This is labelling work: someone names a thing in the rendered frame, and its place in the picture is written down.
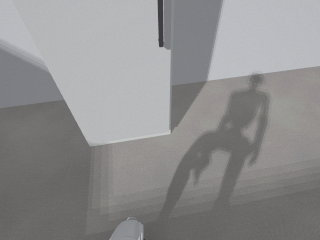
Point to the left robot shin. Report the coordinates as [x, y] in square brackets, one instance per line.
[131, 218]

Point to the fridge door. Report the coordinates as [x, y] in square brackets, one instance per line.
[105, 58]

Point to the left robot thigh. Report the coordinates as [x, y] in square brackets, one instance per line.
[128, 230]

